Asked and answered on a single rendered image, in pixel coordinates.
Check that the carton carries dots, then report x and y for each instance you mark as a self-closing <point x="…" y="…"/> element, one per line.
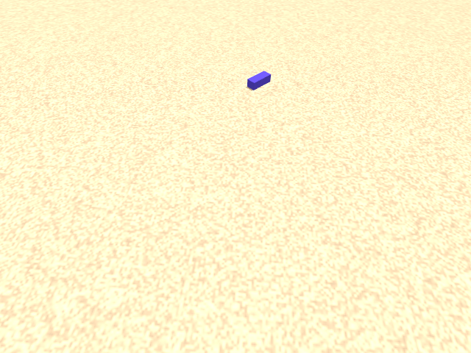
<point x="258" y="80"/>

